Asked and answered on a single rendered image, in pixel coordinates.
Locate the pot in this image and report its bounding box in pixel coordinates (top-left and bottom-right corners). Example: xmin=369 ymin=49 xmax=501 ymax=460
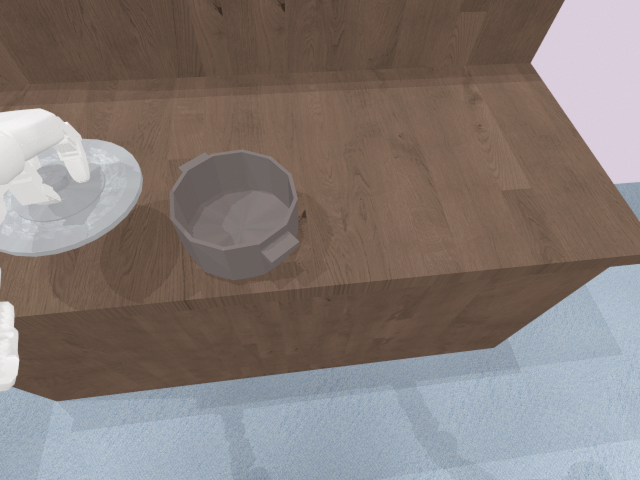
xmin=169 ymin=149 xmax=300 ymax=280

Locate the robot left hand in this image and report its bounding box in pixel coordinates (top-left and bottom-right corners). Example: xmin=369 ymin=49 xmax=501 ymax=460
xmin=0 ymin=108 xmax=90 ymax=206

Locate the table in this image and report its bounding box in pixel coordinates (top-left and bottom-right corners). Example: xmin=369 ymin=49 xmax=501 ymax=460
xmin=0 ymin=0 xmax=640 ymax=401

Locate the robot left forearm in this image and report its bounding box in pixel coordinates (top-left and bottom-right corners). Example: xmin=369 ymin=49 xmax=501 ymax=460
xmin=0 ymin=130 xmax=25 ymax=283

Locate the knob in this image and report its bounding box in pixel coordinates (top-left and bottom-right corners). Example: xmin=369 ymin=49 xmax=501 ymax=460
xmin=36 ymin=164 xmax=72 ymax=192

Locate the lid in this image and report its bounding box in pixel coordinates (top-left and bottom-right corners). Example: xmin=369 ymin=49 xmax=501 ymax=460
xmin=0 ymin=139 xmax=143 ymax=257

